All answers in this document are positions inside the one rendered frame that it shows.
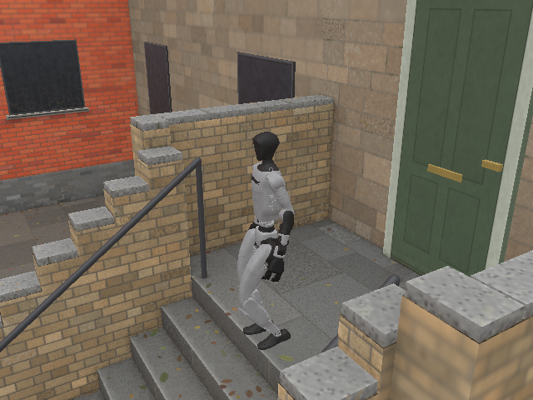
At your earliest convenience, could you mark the right robot hand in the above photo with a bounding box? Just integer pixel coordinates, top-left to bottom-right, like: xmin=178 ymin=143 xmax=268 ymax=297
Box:
xmin=248 ymin=222 xmax=259 ymax=248

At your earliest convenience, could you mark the robot left upper arm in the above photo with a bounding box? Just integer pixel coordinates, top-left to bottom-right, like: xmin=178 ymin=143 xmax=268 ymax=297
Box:
xmin=266 ymin=172 xmax=295 ymax=221

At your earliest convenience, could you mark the left robot hand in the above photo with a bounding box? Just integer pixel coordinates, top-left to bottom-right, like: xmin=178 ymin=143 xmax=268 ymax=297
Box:
xmin=262 ymin=257 xmax=284 ymax=282

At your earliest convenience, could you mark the robot left foot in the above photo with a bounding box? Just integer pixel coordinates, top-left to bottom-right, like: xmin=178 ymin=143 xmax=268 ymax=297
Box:
xmin=257 ymin=328 xmax=291 ymax=350

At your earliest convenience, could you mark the robot left thigh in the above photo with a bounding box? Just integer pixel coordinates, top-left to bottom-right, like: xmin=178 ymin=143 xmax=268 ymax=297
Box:
xmin=239 ymin=239 xmax=276 ymax=311

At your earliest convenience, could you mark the left robot forearm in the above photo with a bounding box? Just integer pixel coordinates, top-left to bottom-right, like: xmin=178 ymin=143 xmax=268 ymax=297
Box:
xmin=273 ymin=211 xmax=294 ymax=258

